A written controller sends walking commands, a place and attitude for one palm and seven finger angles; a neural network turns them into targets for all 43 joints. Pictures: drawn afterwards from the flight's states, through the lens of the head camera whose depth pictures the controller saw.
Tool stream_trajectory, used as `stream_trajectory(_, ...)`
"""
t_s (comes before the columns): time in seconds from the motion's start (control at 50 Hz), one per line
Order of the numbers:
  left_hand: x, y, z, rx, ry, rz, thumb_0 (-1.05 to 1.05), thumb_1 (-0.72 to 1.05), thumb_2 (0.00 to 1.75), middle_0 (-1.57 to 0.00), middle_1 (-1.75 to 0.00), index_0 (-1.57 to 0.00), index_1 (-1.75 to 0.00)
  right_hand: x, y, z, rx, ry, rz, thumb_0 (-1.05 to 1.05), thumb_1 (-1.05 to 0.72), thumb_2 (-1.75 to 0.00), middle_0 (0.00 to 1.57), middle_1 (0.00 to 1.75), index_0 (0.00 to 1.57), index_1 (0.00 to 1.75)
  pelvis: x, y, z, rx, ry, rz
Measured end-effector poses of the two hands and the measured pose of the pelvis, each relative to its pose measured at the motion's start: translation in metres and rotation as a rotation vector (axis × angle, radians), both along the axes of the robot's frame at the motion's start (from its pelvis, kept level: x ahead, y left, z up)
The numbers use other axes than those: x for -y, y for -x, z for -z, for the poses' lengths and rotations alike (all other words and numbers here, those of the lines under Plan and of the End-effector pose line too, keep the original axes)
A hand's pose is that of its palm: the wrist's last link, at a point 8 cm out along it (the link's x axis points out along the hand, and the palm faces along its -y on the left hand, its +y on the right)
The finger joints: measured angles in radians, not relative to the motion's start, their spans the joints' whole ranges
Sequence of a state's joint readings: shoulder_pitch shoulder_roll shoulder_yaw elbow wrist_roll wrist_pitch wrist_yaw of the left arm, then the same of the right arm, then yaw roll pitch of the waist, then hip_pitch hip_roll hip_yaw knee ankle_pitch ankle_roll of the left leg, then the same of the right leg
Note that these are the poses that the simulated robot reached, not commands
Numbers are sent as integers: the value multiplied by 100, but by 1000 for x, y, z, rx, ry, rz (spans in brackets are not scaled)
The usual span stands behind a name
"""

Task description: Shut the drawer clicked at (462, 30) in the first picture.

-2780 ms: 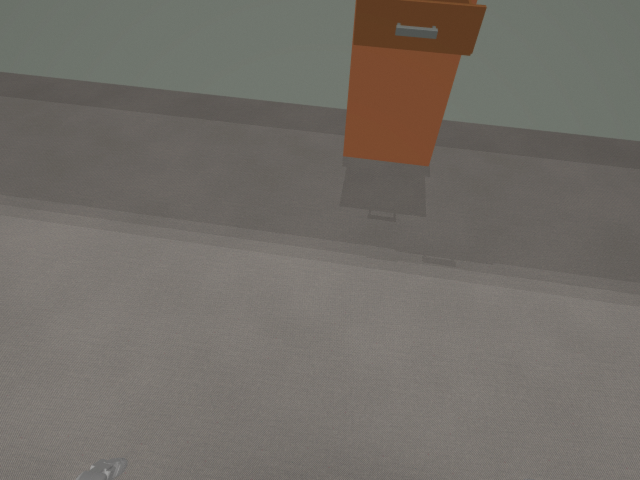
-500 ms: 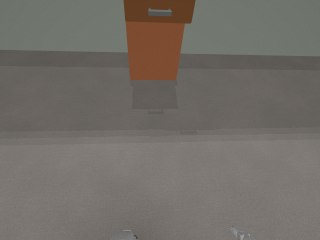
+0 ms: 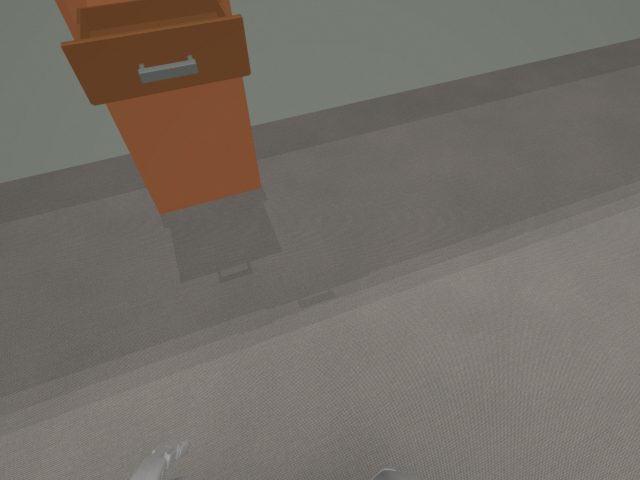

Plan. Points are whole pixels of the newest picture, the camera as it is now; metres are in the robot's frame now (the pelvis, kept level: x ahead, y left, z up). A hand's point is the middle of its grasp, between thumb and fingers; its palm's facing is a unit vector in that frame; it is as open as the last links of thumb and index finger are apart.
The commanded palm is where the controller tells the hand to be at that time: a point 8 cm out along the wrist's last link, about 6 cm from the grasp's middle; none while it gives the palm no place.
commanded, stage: walk to a spot facing it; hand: left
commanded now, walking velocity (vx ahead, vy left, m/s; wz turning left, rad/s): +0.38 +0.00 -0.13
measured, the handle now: (167, 67) +0.97 +0.36 +0.01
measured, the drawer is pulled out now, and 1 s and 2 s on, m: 0.30 0.30 0.30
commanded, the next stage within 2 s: turn to face it in 0.78 s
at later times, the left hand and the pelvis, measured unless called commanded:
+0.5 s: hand (172, 432) +0.22 +0.23 -0.17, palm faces -0.01 -0.99 -0.13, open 7.3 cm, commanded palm none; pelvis +0.22 +0.05 +0.02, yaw -4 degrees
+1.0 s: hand (261, 237) +0.59 +0.13 -0.16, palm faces -0.21 -0.96 -0.21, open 7.3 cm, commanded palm none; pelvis +0.45 -0.03 +0.00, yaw -12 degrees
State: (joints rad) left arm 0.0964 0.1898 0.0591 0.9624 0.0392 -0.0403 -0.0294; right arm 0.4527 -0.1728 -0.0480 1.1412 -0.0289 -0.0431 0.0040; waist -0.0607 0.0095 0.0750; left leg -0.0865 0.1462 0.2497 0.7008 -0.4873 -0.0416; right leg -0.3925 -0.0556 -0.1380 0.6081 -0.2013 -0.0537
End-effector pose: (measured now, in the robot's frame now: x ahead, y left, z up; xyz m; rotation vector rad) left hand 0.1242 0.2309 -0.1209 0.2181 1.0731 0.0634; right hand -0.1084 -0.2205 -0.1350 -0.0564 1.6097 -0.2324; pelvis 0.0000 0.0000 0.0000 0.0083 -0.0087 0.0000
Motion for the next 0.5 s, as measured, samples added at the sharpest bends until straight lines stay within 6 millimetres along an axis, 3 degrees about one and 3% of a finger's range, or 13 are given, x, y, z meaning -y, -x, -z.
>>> stream_trajectory(0.04,8,-10,1,-1,12,-14,0,91,90,-19,-30,-20,-29,2,-21,0,-5,-9,3,1,-92,-89,19,30,19,30,4,-16,-1,9,6,2)
stream_trajectory(0.1,13,-7,1,-57,20,-48,0,91,90,-20,-30,-20,-30,5,-75,-3,67,-2,-15,1,-91,-89,19,30,19,30,6,-40,-9,10,17,7)
stream_trajectory(0.24,-14,-3,3,-205,-8,-107,-2,94,90,-20,-30,-21,-30,8,-225,-17,312,43,-78,2,-94,-89,19,30,19,30,-4,-100,-18,-9,38,17)
stream_trajectory(0.36,-35,-12,28,-328,43,-155,0,92,90,-20,-30,-20,-30,-1,-333,-25,439,110,-160,2,-94,-89,19,30,19,30,-31,-163,-5,-1,59,25)
stream_trajectory(0.42,-44,-33,33,-379,55,-142,0,92,90,-20,-30,-20,-30,-12,-363,-28,479,136,-159,1,-93,-89,19,30,19,30,-42,-189,-3,10,42,49)
stream_trajectory(0.5,-50,-91,23,-342,63,-108,1,91,90,-20,-30,-20,-29,-30,-368,-34,428,124,-113,1,-92,-89,19,30,19,30,-49,-224,-15,15,38,63)
